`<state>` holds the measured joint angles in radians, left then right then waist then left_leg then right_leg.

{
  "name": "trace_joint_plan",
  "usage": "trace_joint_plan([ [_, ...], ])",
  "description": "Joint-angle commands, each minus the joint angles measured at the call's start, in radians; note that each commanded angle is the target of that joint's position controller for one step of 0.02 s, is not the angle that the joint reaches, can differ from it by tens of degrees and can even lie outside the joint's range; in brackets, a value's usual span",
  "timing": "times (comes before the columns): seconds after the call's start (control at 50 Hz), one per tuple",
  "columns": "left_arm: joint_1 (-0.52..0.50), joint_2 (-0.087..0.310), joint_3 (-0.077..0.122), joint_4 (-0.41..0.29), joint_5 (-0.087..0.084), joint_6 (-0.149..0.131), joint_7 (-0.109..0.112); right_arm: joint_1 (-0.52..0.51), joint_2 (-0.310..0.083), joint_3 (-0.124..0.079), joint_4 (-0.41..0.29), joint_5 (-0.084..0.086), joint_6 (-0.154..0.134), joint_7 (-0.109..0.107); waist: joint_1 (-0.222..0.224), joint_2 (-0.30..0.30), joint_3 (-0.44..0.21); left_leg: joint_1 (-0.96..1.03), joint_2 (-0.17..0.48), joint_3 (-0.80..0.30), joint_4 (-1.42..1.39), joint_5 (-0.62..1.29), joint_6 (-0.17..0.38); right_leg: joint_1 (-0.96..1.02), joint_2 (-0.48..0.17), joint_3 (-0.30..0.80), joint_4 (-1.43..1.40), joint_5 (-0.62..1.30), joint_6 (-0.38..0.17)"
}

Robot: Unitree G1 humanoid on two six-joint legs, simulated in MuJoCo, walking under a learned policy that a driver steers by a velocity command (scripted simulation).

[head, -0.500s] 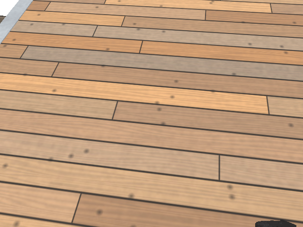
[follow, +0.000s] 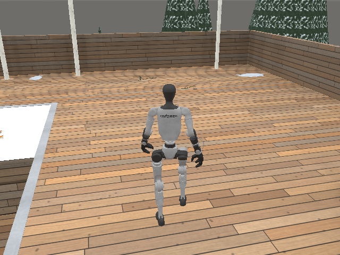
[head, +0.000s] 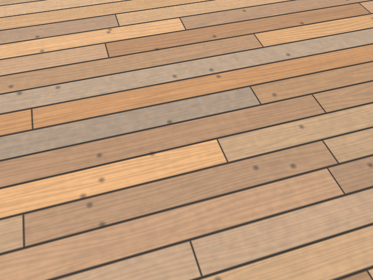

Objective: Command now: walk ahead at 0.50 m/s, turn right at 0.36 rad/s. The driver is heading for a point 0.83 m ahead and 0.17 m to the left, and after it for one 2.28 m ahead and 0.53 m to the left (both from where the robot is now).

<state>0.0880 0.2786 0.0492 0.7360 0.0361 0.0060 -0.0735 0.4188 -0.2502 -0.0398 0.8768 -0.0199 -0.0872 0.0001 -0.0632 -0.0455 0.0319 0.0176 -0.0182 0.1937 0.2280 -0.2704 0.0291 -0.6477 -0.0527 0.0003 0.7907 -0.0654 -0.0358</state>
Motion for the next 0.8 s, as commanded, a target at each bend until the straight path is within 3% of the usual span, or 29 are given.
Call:
trace_joint_plan([
  [0.02,-0.109,0.017,-0.013,-0.090,0.003,-0.018,-0.002,0.017,-0.136,-0.025,-0.026,0.000,-0.009,-0.002,0.009,0.129,0.057,-0.039,0.264,-0.086,-0.072,0.473,0.107,0.066,0.026,-0.061,-0.135,-0.004,-0.029],
  [0.06,-0.121,0.027,-0.014,-0.095,0.010,-0.024,0.009,0.054,-0.149,-0.024,0.010,0.003,0.004,-0.004,0.016,0.134,0.055,0.019,0.281,-0.096,-0.015,0.638,0.113,0.117,0.052,-0.084,-0.196,-0.092,-0.061],
  [0.08,-0.089,0.035,-0.011,-0.084,0.015,-0.029,0.017,0.057,-0.162,-0.025,0.024,0.004,0.010,-0.005,0.039,0.145,0.032,0.042,0.282,-0.097,0.056,0.808,0.112,0.182,0.077,-0.102,-0.223,-0.141,-0.079],
  [0.1,0.003,0.050,-0.004,-0.052,0.019,-0.039,0.026,0.059,-0.172,-0.024,0.036,0.006,0.016,-0.005,0.085,0.146,-0.022,0.049,0.271,-0.096,0.177,0.928,0.106,0.301,0.103,-0.109,-0.267,-0.151,-0.099],
  [0.12,0.170,0.074,0.009,0.008,0.030,-0.054,0.038,0.049,-0.165,-0.019,0.039,0.016,0.021,-0.005,0.162,0.118,-0.117,-0.029,0.235,-0.072,0.366,0.882,0.087,0.533,0.104,-0.100,-0.335,-0.082,-0.124],
  [0.14,0.348,0.156,0.033,0.049,0.051,-0.062,0.055,0.031,-0.121,-0.004,-0.002,0.023,0.016,0.000,0.228,0.024,-0.254,-0.251,0.189,-0.063,0.650,0.513,0.069,0.824,-0.113,0.122,-0.343,-0.158,-0.169],
  [0.16,0.355,0.248,0.052,0.044,0.039,-0.058,0.068,0.123,-0.007,0.018,-0.039,0.042,0.017,0.011,0.168,-0.203,-0.382,-0.604,0.008,-0.081,0.992,-0.303,0.031,1.066,-0.428,0.586,-0.422,-0.101,-0.279],
  [0.18,0.339,0.218,0.054,0.039,-0.001,-0.052,0.075,0.030,-0.140,-0.023,-0.019,0.021,0.028,-0.006,0.202,-0.018,-0.320,-0.646,0.025,-0.250,1.055,-0.238,0.046,0.945,-0.387,0.547,-0.451,-0.053,-0.255],
  [0.2,0.256,0.159,0.034,0.051,-0.008,-0.056,0.076,-0.020,-0.121,-0.025,-0.037,0.028,0.024,-0.002,0.148,-0.023,-0.166,-0.656,0.066,-0.263,1.017,-0.148,0.054,0.805,-0.331,0.367,-0.482,0.005,-0.216],
  [0.22,0.205,0.093,0.017,0.056,-0.009,-0.065,0.071,-0.017,-0.095,-0.020,-0.023,0.028,0.023,0.000,0.112,-0.010,-0.082,-0.627,0.096,-0.247,0.951,-0.094,0.051,0.690,-0.280,0.262,-0.529,0.054,-0.172],
  [0.26,0.153,0.034,0.001,0.063,-0.015,-0.080,0.075,0.026,-0.065,-0.021,0.013,-0.001,0.052,0.009,0.059,-0.047,-0.025,-0.544,0.115,-0.234,0.899,-0.037,0.033,0.557,-0.209,0.124,-0.592,0.058,-0.116],
  [0.28,0.161,0.028,-0.001,0.070,-0.015,-0.090,0.075,0.032,-0.050,-0.022,0.019,-0.005,0.063,0.017,0.052,-0.047,-0.024,-0.523,0.110,-0.230,0.901,-0.019,0.028,0.530,-0.203,0.093,-0.611,0.077,-0.114],
  [0.34,0.195,0.053,0.010,0.099,-0.022,-0.113,0.078,-0.049,-0.030,-0.028,-0.009,-0.006,0.079,0.035,0.039,-0.030,0.015,-0.609,0.121,-0.221,0.878,0.074,0.017,0.528,-0.196,0.005,-0.658,0.114,-0.115],
  [0.44,0.246,0.039,0.008,0.136,-0.018,-0.116,0.084,-0.227,-0.013,-0.019,-0.071,-0.007,0.077,0.051,0.062,-0.023,0.067,-0.691,0.121,-0.184,0.666,0.248,0.006,0.556,-0.171,-0.125,-0.669,0.167,-0.111],
  [0.5,0.291,0.063,0.012,0.160,-0.018,-0.114,0.092,-0.336,-0.005,-0.007,-0.113,-0.012,0.074,0.063,0.089,-0.019,0.084,-0.656,0.104,-0.120,0.513,0.290,0.027,0.601,-0.189,-0.177,-0.660,0.234,-0.106],
  [0.56,0.328,0.086,0.017,0.184,-0.015,-0.102,0.100,-0.382,-0.019,-0.007,-0.142,-0.017,0.074,0.068,0.094,-0.013,0.085,-0.633,0.074,-0.076,0.433,0.218,0.070,0.706,-0.216,-0.217,-0.596,0.393,-0.092],
  [0.62,0.312,0.130,0.027,0.188,-0.010,-0.082,0.109,-0.300,-0.049,-0.022,-0.130,-0.020,0.076,0.056,0.044,-0.048,0.009,-0.489,-0.022,-0.020,0.410,0.055,0.134,0.775,-0.222,-0.260,-0.373,0.823,-0.075],
  [0.64,0.308,0.146,0.032,0.185,-0.008,-0.071,0.109,-0.213,-0.069,-0.034,-0.107,-0.019,0.071,0.050,0.007,-0.049,-0.047,-0.389,-0.058,-0.020,0.386,0.009,0.161,0.765,-0.222,-0.263,-0.219,0.858,-0.074],
  [0.66,0.296,0.152,0.033,0.176,-0.012,-0.063,0.105,-0.071,-0.100,-0.053,-0.062,-0.027,0.062,0.039,-0.061,-0.011,-0.127,-0.189,-0.081,-0.047,0.301,0.033,0.194,0.673,-0.205,-0.275,0.008,0.732,-0.054],
  [0.68,0.303,0.110,0.022,0.143,-0.011,-0.066,0.100,0.053,-0.201,-0.086,-0.036,-0.035,0.060,0.022,-0.101,0.102,-0.225,0.049,0.111,-0.312,0.253,-0.065,0.253,0.451,-0.160,-0.276,0.324,0.324,-0.020],
  [0.7,0.299,0.037,0.014,0.065,-0.027,-0.075,0.079,-0.018,-0.296,-0.108,-0.062,-0.009,0.071,0.019,-0.020,0.327,-0.290,0.289,0.355,-0.905,0.096,-0.049,0.420,0.016,0.094,-0.158,0.682,-0.471,0.045],
  [0.72,0.175,0.104,0.020,0.041,-0.013,-0.089,0.075,-0.013,-0.276,-0.105,-0.066,0.011,0.082,0.015,-0.063,0.127,-0.241,0.254,0.350,-0.868,0.038,0.021,0.401,-0.098,0.043,0.023,0.691,-0.404,0.035],
  [0.74,0.144,0.083,0.013,0.028,-0.027,-0.103,0.071,-0.062,-0.228,-0.092,-0.059,0.014,0.081,0.006,-0.030,0.079,-0.124,0.138,0.334,-0.728,0.038,0.104,0.371,-0.112,-0.008,0.032,0.628,-0.309,0.026],
  [0.76,0.169,0.078,0.012,0.044,-0.029,-0.109,0.074,-0.098,-0.174,-0.078,-0.053,0.013,0.075,0.003,0.024,0.009,-0.040,-0.003,0.285,-0.631,0.025,0.240,0.321,-0.048,-0.043,0.028,0.517,-0.264,0.027],
  [0.8,0.201,0.066,0.010,0.054,0.005,-0.076,0.074,-0.159,-0.128,-0.061,-0.062,0.020,0.057,-0.002,0.084,0.019,-0.024,-0.135,0.191,-0.497,0.008,0.367,0.271,0.073,-0.070,0.036,0.406,-0.249,0.048],
])
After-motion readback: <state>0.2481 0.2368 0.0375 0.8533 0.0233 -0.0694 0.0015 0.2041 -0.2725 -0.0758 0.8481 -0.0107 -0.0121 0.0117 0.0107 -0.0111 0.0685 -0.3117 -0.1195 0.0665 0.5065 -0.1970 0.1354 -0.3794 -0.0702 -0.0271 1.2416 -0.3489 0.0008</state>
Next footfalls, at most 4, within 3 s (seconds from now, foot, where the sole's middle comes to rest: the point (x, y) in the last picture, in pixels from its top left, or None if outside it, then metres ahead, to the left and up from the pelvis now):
0.12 right None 0.22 -0.11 -0.78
0.66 left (151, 277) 0.49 0.10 -0.78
1.20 right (154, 188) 0.85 0.09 -0.78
1.74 left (110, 207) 0.77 0.26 -0.78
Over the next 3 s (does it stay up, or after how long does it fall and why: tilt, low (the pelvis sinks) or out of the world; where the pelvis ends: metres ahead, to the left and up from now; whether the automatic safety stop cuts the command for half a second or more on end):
stays up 0.93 0.24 -0.02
